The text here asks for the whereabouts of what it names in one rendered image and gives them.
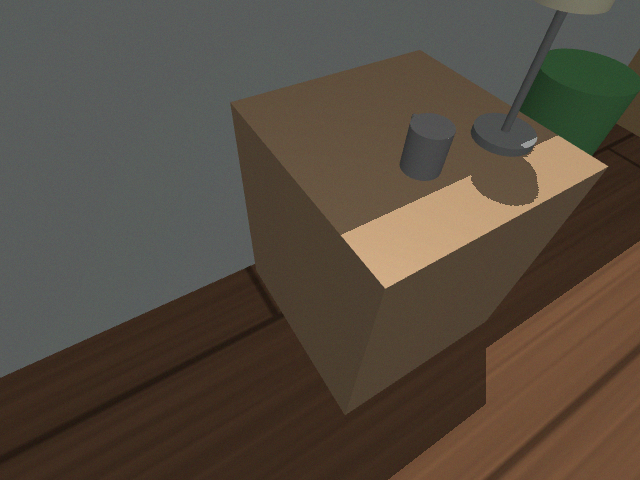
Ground desk lamp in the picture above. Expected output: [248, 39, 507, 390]
[471, 0, 615, 157]

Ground mug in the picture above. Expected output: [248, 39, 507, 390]
[400, 113, 456, 181]

